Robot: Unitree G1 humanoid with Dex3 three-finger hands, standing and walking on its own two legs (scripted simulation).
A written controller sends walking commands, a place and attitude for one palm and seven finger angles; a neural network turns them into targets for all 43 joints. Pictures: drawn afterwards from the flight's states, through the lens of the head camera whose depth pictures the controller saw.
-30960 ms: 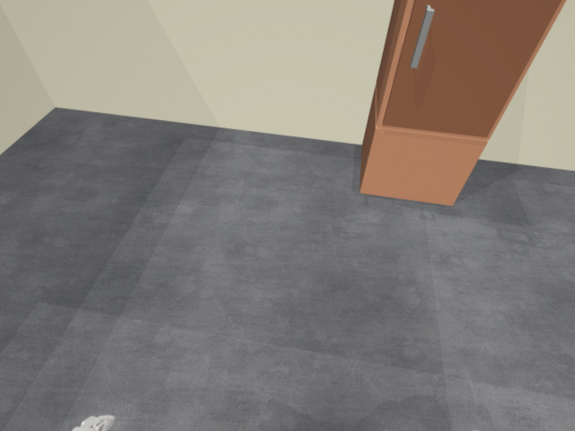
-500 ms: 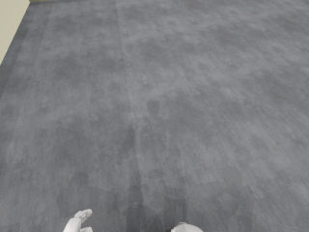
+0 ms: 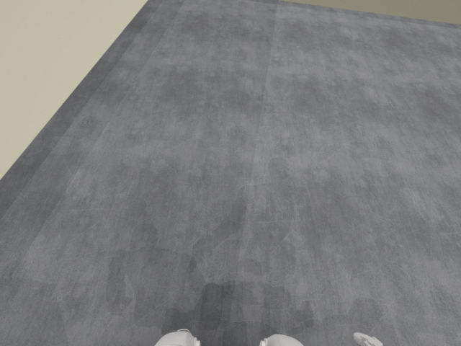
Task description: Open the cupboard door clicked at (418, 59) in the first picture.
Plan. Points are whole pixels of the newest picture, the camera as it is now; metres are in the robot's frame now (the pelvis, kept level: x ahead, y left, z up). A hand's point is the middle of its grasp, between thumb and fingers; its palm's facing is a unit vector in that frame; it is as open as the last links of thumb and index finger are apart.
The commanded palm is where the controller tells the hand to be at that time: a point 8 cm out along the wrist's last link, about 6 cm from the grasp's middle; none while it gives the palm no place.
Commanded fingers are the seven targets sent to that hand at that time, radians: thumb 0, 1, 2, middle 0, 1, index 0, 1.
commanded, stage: turn to face it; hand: left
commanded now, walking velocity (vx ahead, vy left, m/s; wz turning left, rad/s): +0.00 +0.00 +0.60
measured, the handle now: out of the picture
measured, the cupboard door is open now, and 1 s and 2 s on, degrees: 42 42 42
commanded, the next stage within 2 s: none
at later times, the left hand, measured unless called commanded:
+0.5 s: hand out of the picture +0.02 +0.12 -0.13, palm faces +0.31 -0.91 -0.27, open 7.3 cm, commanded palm none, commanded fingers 0.00 0.90 0.90 -0.20 -0.30 -0.20 -0.30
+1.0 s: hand out of the picture -0.03 +0.15 -0.14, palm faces +0.59 -0.76 -0.28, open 7.4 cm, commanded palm none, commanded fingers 0.00 0.90 0.90 -0.20 -0.30 -0.20 -0.30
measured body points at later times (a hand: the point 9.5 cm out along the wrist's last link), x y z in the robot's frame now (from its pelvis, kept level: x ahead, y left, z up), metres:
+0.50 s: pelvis +0.02 -0.08 +0.02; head +0.08 -0.10 +0.47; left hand +0.01 +0.16 -0.11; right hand +0.17 -0.31 -0.14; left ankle -0.04 +0.06 -0.63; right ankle +0.02 -0.18 -0.72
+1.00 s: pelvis +0.02 -0.08 +0.02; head +0.08 -0.06 +0.46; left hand -0.06 +0.19 -0.12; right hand +0.25 -0.23 -0.13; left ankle -0.05 +0.02 -0.72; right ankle +0.11 -0.20 -0.68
